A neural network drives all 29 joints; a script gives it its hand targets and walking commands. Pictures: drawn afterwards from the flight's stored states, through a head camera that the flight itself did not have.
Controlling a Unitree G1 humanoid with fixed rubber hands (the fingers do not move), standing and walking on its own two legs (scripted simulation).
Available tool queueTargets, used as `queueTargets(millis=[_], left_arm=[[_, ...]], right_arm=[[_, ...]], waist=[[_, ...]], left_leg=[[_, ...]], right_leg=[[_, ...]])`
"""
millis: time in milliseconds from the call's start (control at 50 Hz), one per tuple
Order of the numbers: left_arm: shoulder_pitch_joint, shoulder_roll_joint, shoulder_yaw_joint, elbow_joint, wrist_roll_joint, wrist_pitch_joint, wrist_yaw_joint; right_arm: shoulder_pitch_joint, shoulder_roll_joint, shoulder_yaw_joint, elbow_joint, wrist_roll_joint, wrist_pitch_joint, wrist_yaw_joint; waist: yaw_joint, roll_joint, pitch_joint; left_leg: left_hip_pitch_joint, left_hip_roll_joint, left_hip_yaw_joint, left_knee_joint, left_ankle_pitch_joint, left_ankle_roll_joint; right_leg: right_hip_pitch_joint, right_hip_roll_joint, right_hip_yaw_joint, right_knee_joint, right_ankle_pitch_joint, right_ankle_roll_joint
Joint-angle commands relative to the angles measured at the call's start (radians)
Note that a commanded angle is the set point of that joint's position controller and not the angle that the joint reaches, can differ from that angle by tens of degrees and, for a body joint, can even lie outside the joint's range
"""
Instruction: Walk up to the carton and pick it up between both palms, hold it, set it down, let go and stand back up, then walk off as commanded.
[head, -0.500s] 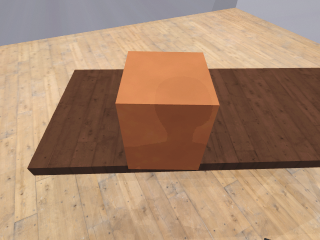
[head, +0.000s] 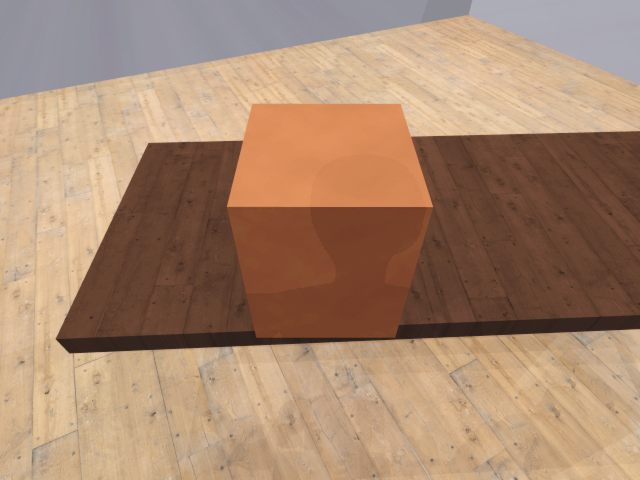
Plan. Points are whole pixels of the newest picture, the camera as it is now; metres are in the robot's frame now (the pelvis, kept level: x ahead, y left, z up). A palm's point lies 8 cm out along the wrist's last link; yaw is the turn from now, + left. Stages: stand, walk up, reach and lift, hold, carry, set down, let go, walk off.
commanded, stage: walk off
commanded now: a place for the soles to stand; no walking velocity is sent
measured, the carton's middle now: (326, 224) +0.44 +0.00 +0.10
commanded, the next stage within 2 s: none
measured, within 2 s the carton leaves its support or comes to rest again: neither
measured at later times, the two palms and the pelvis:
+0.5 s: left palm out of the picture +0.02 +0.38 -0.12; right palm out of the picture +0.00 -0.26 -0.09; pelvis -0.07 +0.05 -0.01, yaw +0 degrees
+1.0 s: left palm out of the picture -0.08 +0.31 -0.07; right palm out of the picture -0.11 -0.32 -0.16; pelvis -0.20 -0.01 -0.03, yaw -6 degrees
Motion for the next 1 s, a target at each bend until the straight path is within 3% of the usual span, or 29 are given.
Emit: queueTargets(millis=[0, 60, 120, 160, 180, 200, 240, 260, 280, 300, 320, 360, 420, 480, 540, 560, 580, 660, 700, 740, 760, 780, 800, 820, 840, 860, 880, 940, 980], left_arm=[[-0.022, 0.228, 0.04, -0.088, -0.019, -0.02, 0.004], [-0.002, 0.238, 0.055, -0.106, -0.015, -0.007, 0.013], [-0.05, 0.289, 0.077, -0.149, 0.01, 0.008, 0.02], [-0.093, 0.307, 0.075, -0.179, 0.018, 0.013, 0.025], [-0.112, 0.315, 0.077, -0.185, 0.018, 0.016, 0.028], [-0.14, 0.302, 0.069, -0.195, 0.012, 0.018, 0.028], [-0.123, 0.272, 0.056, -0.213, -0.011, 0.022, 0.017], [-0.108, 0.247, 0.048, -0.215, -0.02, 0.027, 0.014], [-0.039, 0.21, 0.038, -0.214, -0.038, 0.035, 0.012], [0.009, 0.189, 0.038, -0.205, -0.046, 0.045, 0.015], [0.008, 0.192, 0.041, -0.19, -0.042, 0.056, 0.019], [-0.004, 0.224, 0.052, -0.192, -0.033, 0.062, 0.023], [0.032, 0.246, 0.06, -0.176, -0.038, 0.063, 0.022], [-0.017, 0.239, 0.066, -0.212, -0.031, 0.067, 0.02], [-0.036, 0.233, 0.071, -0.222, -0.022, 0.059, 0.015], [-0.03, 0.224, 0.067, -0.221, -0.024, 0.058, 0.016], [-0.006, 0.232, 0.069, -0.229, -0.022, 0.06, 0.011], [-0.014, 0.241, 0.075, -0.237, -0.023, 0.06, 0.01], [0.008, 0.243, 0.082, -0.238, -0.024, 0.062, 0.003], [0.049, 0.256, 0.086, -0.228, -0.018, 0.063, -0.001], [0.077, 0.246, 0.088, -0.219, -0.014, 0.059, -0.005], [0.117, 0.226, 0.097, -0.208, -0.01, 0.053, -0.003], [0.148, 0.243, 0.102, -0.199, -0.003, 0.047, -0.004], [0.139, 0.308, 0.119, -0.222, 0.018, 0.036, 0.006], [0.025, 0.342, 0.118, -0.26, 0.027, 0.035, 0.012], [-0.043, 0.328, 0.113, -0.258, 0.031, 0.038, 0.01], [-0.096, 0.357, 0.12, -0.262, 0.04, 0.046, 0.012], [-0.15, 0.278, 0.113, -0.277, 0.017, 0.043, 0.024], [-0.148, 0.264, 0.12, -0.285, 0.003, 0.041, 0.024]], right_arm=[[-0.056, -0.25, -0.069, -0.127, 0.0, 0.03, -0.018], [-0.024, -0.246, -0.084, -0.144, 0.006, 0.048, -0.021], [-0.008, -0.228, -0.083, -0.188, 0.011, 0.073, -0.015], [0.011, -0.236, -0.086, -0.202, 0.016, 0.088, -0.01], [0.041, -0.249, -0.093, -0.194, 0.016, 0.091, -0.008], [0.075, -0.246, -0.1, -0.183, 0.013, 0.094, -0.005], [0.105, -0.24, -0.112, -0.179, -0.007, 0.083, 0.001], [0.121, -0.234, -0.11, -0.19, -0.007, 0.069, 0.002], [0.091, -0.29, -0.122, -0.209, -0.021, 0.065, -0.001], [0.062, -0.327, -0.13, -0.231, -0.027, 0.063, -0.008], [0.05, -0.339, -0.138, -0.241, -0.028, 0.064, -0.015], [0.025, -0.347, -0.128, -0.263, -0.028, 0.068, -0.019], [-0.044, -0.31, -0.109, -0.303, -0.03, 0.066, -0.026], [0.005, -0.305, -0.117, -0.316, -0.028, 0.07, -0.037], [0.043, -0.298, -0.12, -0.323, -0.022, 0.072, -0.04], [0.054, -0.311, -0.124, -0.312, -0.022, 0.072, -0.042], [0.053, -0.317, -0.124, -0.328, -0.021, 0.07, -0.044], [0.021, -0.331, -0.127, -0.341, -0.018, 0.069, -0.045], [-0.02, -0.341, -0.127, -0.354, -0.021, 0.071, -0.041], [-0.065, -0.356, -0.132, -0.366, -0.018, 0.072, -0.039], [-0.088, -0.35, -0.13, -0.372, -0.017, 0.077, -0.038], [-0.136, -0.35, -0.127, -0.364, -0.014, 0.083, -0.036], [-0.127, -0.327, -0.119, -0.359, -0.007, 0.091, -0.033], [-0.095, -0.269, -0.101, -0.35, 0.009, 0.099, -0.036], [-0.048, -0.287, -0.107, -0.325, 0.009, 0.102, -0.044], [0.023, -0.308, -0.114, -0.277, 0.014, 0.111, -0.042], [0.048, -0.34, -0.131, -0.255, 0.014, 0.122, -0.047], [0.129, -0.352, -0.132, -0.201, 0.019, 0.122, -0.05], [0.171, -0.353, -0.129, -0.169, 0.02, 0.106, -0.048]], waist=[[-0.004, 0.039, 0.046], [0.006, -0.02, 0.027], [0.008, -0.16, 0.073], [-0.007, -0.188, 0.09], [-0.021, -0.209, 0.134], [-0.045, -0.178, 0.148], [-0.064, -0.057, 0.156], [-0.063, 0.022, 0.107], [-0.034, 0.198, 0.108], [-0.02, 0.284, 0.052], [-0.026, 0.206, 0.032], [-0.043, 0.198, 0.061], [-0.004, 0.19, 0.1], [-0.047, 0.177, 0.099], [-0.071, 0.177, 0.09], [-0.066, 0.17, 0.068], [-0.064, 0.206, 0.028], [-0.052, 0.206, 0.056], [-0.037, 0.153, 0.062], [-0.016, 0.204, 0.038], [0.004, 0.179, 0.02], [0.051, 0.159, 0.039], [0.076, 0.042, 0.046], [0.095, -0.275, 0.069], [0.043, -0.234, 0.079], [0.017, -0.155, 0.086], [0.018, -0.185, 0.116], [-0.031, -0.138, 0.143], [-0.025, -0.201, 0.119]], left_leg=[[-0.012, 0.055, -0.041, 0.123, 0.447, 0.105], [-0.003, 0.006, 0.0, 0.246, 0.317, 0.117], [-0.112, -0.068, 0.009, 0.464, -0.269, 0.093], [-0.127, -0.064, -0.028, 0.591, -0.351, 0.086], [-0.127, -0.039, -0.041, 0.581, -0.338, 0.085], [-0.118, -0.032, -0.042, 0.514, -0.293, 0.089], [-0.092, 0.009, -0.025, 0.147, -0.122, 0.091], [-0.076, 0.038, -0.078, -0.062, 0.074, 0.081], [-0.017, 0.156, -0.249, -0.122, 0.332, 0.101], [0.039, 0.277, -0.412, -0.073, 0.489, 0.16], [0.046, 0.3, -0.407, -0.054, 0.452, 0.203], [-0.065, 0.296, -0.388, -0.078, 0.365, 0.243], [-0.024, 0.224, -0.243, 0.007, 0.452, 0.23], [0.013, 0.249, -0.278, 0.018, 0.421, 0.268], [0.072, 0.256, -0.332, 0.011, 0.382, 0.257], [0.083, 0.28, -0.337, 0.018, 0.403, 0.28], [0.115, 0.284, -0.334, 0.039, 0.448, 0.284], [0.018, 0.296, -0.309, 0.045, 0.468, 0.296], [-0.056, 0.291, -0.304, 0.031, 0.319, 0.292], [-0.089, 0.311, -0.314, 0.057, 0.265, 0.3], [-0.163, 0.284, -0.261, 0.075, 0.177, 0.274], [-0.239, 0.23, -0.212, 0.158, 0.122, 0.211], [-0.325, 0.121, -0.143, 0.285, -0.029, 0.153], [-0.456, -0.117, -0.063, 0.526, -0.328, 0.076], [-0.39, -0.169, -0.138, 0.672, -0.346, 0.058], [-0.36, -0.179, -0.214, 0.745, -0.291, 0.062], [-0.359, -0.201, -0.264, 0.823, -0.297, 0.065], [-0.398, -0.22, -0.295, 0.851, -0.167, 0.032], [-0.345, -0.221, -0.223, 0.762, -0.169, 0.014]], right_leg=[[-0.051, -0.139, 0.132, 0.027, 0.567, -0.049], [-0.116, -0.173, 0.172, 0.014, 0.492, -0.104], [-0.181, -0.323, 0.326, -0.076, 0.418, -0.212], [-0.24, -0.333, 0.306, -0.095, 0.297, -0.225], [-0.262, -0.344, 0.307, -0.089, 0.278, -0.228], [-0.258, -0.332, 0.266, -0.037, 0.323, -0.211], [-0.157, -0.232, 0.158, 0.126, 0.427, -0.121], [-0.079, -0.135, 0.119, 0.26, 0.336, -0.069], [-0.17, -0.015, 0.1, 0.389, 0.098, -0.016], [-0.25, 0.101, 0.117, 0.517, -0.284, -0.007], [-0.264, 0.127, 0.147, 0.649, -0.351, -0.014], [-0.263, 0.124, 0.182, 0.763, -0.321, -0.021], [-0.34, 0.132, 0.193, 0.841, -0.248, -0.01], [-0.334, 0.132, 0.194, 0.86, -0.271, 0.002], [-0.336, 0.113, 0.208, 0.759, -0.307, 0.014], [-0.348, 0.105, 0.196, 0.71, -0.341, 0.013], [-0.342, 0.087, 0.196, 0.688, -0.332, 0.008], [-0.282, 0.061, 0.183, 0.596, -0.321, 0.004], [-0.218, 0.046, 0.168, 0.551, -0.315, 0.0], [-0.174, 0.004, 0.173, 0.459, -0.277, -0.008], [-0.08, -0.004, 0.128, 0.374, -0.237, -0.004], [0.01, -0.038, 0.165, 0.176, -0.13, -0.01], [0.08, -0.053, 0.221, 0.062, -0.083, -0.014], [0.035, -0.216, 0.482, -0.123, -0.009, -0.034], [-0.121, -0.28, 0.549, -0.135, 0.016, -0.061], [-0.208, -0.254, 0.507, -0.153, -0.256, -0.066], [-0.296, -0.291, 0.556, -0.226, -0.496, -0.06], [-0.207, -0.18, 0.369, -0.22, -0.381, 0.148], [-0.105, -0.149, 0.267, -0.252, -0.248, 0.231]])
